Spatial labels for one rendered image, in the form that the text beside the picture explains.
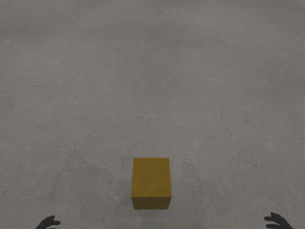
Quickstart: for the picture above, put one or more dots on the left robot hand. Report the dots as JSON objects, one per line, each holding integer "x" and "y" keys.
{"x": 47, "y": 222}

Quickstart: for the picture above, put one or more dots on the right robot hand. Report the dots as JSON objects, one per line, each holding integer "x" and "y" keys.
{"x": 283, "y": 224}

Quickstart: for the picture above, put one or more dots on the carton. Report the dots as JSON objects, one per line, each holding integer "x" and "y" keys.
{"x": 151, "y": 183}

